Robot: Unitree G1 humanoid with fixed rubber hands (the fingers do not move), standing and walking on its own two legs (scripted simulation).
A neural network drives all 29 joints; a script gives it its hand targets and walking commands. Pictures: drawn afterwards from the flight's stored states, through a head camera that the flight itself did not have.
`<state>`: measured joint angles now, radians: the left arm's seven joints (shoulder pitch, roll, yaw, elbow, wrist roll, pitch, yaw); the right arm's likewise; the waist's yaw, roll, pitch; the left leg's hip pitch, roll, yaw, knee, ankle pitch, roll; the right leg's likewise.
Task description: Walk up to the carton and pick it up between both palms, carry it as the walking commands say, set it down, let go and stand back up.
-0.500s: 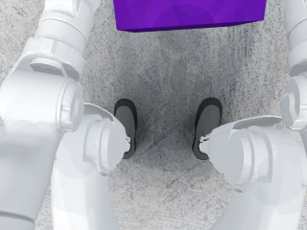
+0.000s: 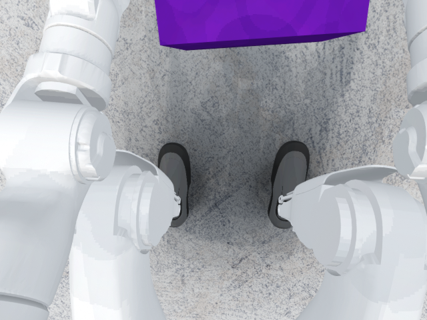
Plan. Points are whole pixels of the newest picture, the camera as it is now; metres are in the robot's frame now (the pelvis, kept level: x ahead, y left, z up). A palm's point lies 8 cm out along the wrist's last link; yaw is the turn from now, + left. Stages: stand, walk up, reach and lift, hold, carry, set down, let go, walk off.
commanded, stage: reach and lift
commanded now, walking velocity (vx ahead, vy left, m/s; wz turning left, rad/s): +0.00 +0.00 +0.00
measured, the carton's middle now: out of the picture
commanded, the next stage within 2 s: none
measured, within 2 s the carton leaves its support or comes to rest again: leaves its support in 0.38 s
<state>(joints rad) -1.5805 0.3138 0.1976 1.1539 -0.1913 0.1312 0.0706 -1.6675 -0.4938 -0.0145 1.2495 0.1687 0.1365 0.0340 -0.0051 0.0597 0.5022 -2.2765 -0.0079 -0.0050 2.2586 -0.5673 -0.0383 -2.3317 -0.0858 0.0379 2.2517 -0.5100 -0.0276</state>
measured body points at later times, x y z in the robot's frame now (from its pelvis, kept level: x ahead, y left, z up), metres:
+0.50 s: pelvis +0.00 +0.01 +0.01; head +0.38 -0.04 +0.25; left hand +0.57 +0.13 -0.16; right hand +0.57 -0.22 -0.16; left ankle +0.12 +0.13 -0.31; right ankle +0.13 -0.13 -0.31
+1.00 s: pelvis +0.01 +0.00 +0.04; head +0.37 -0.05 +0.31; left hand +0.57 +0.13 -0.09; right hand +0.57 -0.22 -0.11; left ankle +0.12 +0.13 -0.31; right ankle +0.13 -0.13 -0.31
